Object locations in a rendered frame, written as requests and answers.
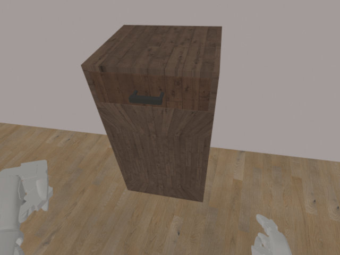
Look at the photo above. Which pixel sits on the left robot forearm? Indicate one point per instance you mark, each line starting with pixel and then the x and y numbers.
pixel 10 242

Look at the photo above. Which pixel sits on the cabinet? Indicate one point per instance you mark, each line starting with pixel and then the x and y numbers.
pixel 162 151

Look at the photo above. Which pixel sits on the right robot hand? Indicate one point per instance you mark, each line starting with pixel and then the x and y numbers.
pixel 275 244

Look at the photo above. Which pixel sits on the left robot hand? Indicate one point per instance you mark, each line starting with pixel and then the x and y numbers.
pixel 13 191

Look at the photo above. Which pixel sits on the drawer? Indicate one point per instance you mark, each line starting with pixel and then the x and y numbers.
pixel 180 92

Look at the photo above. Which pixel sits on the handle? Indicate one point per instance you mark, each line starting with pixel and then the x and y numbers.
pixel 134 98

